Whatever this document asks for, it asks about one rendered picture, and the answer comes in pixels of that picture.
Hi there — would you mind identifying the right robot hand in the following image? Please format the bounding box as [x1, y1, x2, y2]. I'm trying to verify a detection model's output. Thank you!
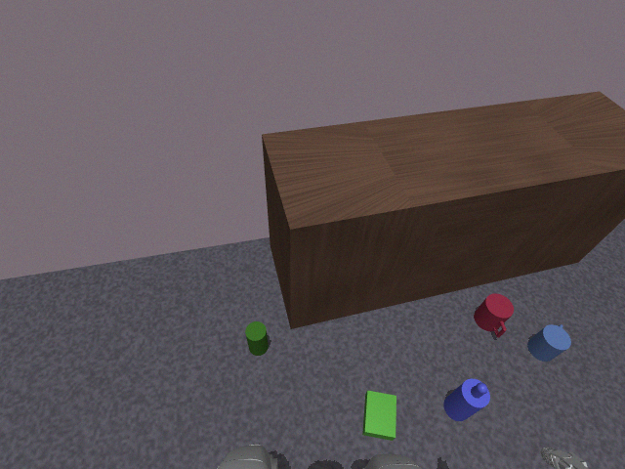
[541, 448, 588, 469]

